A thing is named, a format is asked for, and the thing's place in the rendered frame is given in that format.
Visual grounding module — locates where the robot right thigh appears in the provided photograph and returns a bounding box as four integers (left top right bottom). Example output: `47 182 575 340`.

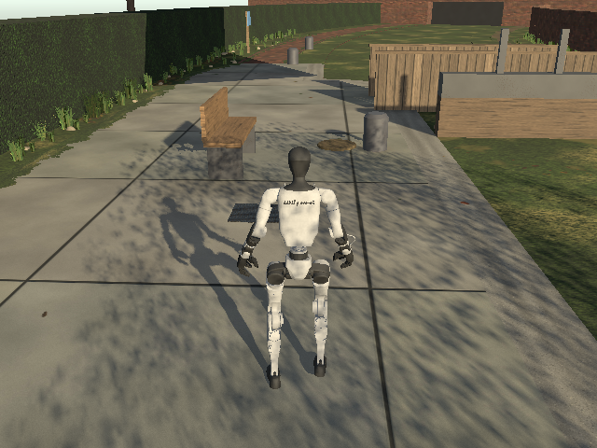
311 259 330 316

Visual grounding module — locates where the left robot upper arm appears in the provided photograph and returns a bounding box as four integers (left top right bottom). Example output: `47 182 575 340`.
251 188 280 238

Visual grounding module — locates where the right robot forearm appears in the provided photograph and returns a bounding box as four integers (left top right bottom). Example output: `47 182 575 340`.
335 224 352 255

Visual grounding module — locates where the right robot upper arm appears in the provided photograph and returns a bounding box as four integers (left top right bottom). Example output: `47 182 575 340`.
319 188 343 239

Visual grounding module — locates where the left robot hand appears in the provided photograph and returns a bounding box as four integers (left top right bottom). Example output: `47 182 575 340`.
237 255 258 277

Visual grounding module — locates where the left robot forearm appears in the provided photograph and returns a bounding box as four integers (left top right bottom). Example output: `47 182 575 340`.
240 223 260 259

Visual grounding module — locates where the right robot hand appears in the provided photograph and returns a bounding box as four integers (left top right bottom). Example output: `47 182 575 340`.
333 250 354 268

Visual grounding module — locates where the humanoid robot head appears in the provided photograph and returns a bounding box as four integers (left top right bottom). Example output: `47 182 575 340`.
284 147 315 191

